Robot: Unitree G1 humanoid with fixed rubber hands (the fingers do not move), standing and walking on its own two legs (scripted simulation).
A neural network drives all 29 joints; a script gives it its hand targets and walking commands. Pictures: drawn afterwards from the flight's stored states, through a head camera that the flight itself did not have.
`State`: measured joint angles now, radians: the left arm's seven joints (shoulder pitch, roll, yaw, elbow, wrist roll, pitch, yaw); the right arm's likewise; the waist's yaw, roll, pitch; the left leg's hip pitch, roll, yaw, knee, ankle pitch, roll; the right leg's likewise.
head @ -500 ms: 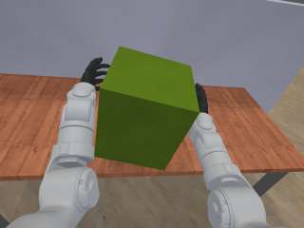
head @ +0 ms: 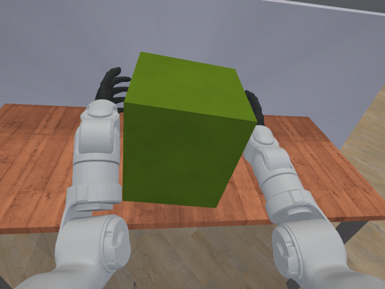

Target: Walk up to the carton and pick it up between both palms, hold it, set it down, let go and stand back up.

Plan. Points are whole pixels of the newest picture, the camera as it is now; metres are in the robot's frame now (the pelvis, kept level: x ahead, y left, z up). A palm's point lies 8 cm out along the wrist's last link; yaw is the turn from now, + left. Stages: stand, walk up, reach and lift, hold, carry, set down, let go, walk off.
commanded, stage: reach and lift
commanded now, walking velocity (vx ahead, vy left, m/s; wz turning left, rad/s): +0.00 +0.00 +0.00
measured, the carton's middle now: (180, 133) +0.40 +0.00 +0.17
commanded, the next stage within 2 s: hold in 0.96 s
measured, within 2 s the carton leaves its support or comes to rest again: neither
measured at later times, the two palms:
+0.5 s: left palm (108, 98) +0.39 +0.14 +0.25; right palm (259, 113) +0.38 -0.16 +0.24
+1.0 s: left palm (102, 88) +0.38 +0.15 +0.28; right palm (262, 101) +0.38 -0.15 +0.27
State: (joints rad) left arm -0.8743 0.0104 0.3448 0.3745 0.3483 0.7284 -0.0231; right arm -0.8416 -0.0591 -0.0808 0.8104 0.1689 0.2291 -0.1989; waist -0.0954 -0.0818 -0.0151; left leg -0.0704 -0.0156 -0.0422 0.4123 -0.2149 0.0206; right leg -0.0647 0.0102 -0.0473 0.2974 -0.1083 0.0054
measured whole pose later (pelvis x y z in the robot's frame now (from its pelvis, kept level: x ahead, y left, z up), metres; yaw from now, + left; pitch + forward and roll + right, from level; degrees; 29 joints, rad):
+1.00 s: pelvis +0.01 +0.00 +0.00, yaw +0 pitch -7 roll -2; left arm -0.94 0.03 0.34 0.38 0.30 0.86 0.03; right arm -0.99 -0.14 -0.04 0.81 0.27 0.47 -0.19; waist -0.10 -0.05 -0.09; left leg -0.07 -0.02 -0.04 0.41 -0.22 0.02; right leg -0.06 0.01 -0.05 0.30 -0.12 0.01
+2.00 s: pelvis +0.01 +0.00 +0.00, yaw +0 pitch -6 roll -2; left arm -1.01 0.07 0.34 0.45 0.29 0.90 -0.01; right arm -1.07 -0.17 -0.01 0.81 0.30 0.60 -0.22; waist -0.10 -0.02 -0.12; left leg -0.07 -0.02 -0.04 0.41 -0.23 0.02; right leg -0.07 0.01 -0.05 0.30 -0.12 0.01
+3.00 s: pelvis +0.01 +0.00 +0.00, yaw +0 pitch -6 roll -2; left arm -1.03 0.09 0.34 0.48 0.29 0.90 -0.01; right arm -1.08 -0.17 0.00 0.81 0.30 0.63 -0.23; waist -0.10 -0.02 -0.13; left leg -0.08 -0.02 -0.04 0.41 -0.23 0.02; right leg -0.08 0.01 -0.05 0.30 -0.12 0.01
